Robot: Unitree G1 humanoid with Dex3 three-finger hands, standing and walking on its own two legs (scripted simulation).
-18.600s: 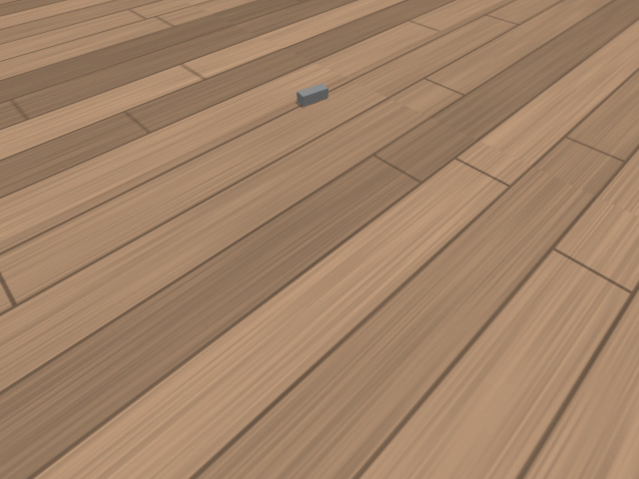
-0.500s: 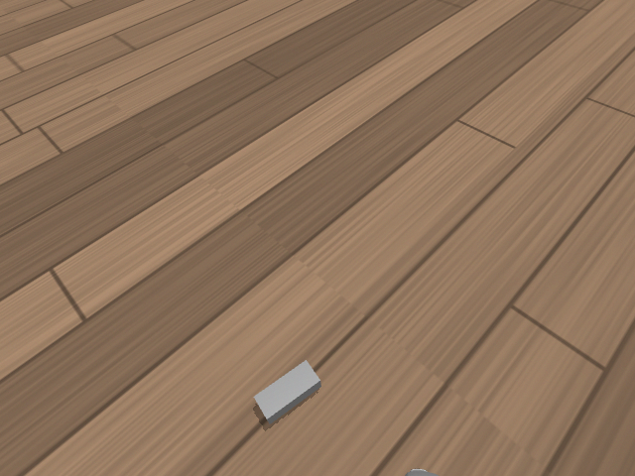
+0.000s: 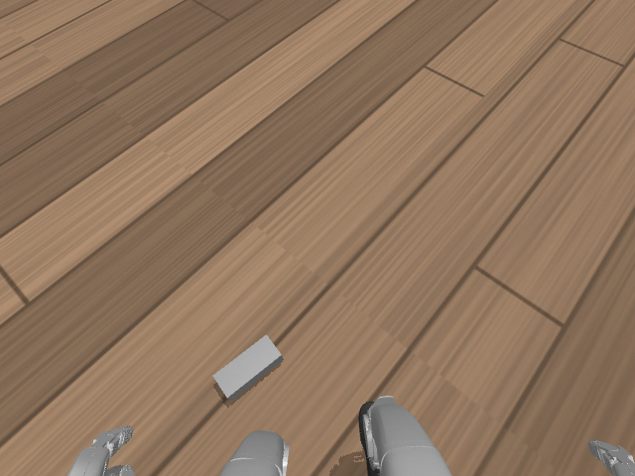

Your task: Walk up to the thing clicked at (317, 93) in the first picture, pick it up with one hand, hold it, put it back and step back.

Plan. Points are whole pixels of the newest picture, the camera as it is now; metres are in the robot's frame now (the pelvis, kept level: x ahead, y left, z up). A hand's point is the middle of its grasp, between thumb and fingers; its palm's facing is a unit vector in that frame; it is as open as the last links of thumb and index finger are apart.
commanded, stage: walk up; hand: left
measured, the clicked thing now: (249, 367) +0.37 +0.22 -0.70
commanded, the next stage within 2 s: none
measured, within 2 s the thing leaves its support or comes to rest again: neither
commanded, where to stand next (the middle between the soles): +0.03 +0.03 m, yaw -1 degrees
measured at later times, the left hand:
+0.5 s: hand out of the picture -0.04 +0.39 -0.13, palm faces +0.09 -0.86 -0.50, open 7.4 cm
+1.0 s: hand out of the picture -0.10 +0.26 -0.09, palm faces +0.01 -0.89 -0.45, open 7.4 cm
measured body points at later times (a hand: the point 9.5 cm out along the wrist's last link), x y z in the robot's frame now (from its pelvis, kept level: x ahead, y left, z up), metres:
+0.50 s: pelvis -0.11 +0.06 +0.01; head -0.08 +0.07 +0.45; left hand -0.05 +0.43 -0.10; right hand -0.05 -0.26 -0.11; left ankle -0.08 +0.19 -0.70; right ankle -0.02 -0.11 -0.61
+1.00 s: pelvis -0.14 -0.03 +0.03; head -0.18 -0.06 +0.48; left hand -0.10 +0.31 -0.06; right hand -0.11 -0.38 -0.09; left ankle -0.07 +0.12 -0.63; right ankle -0.11 -0.13 -0.70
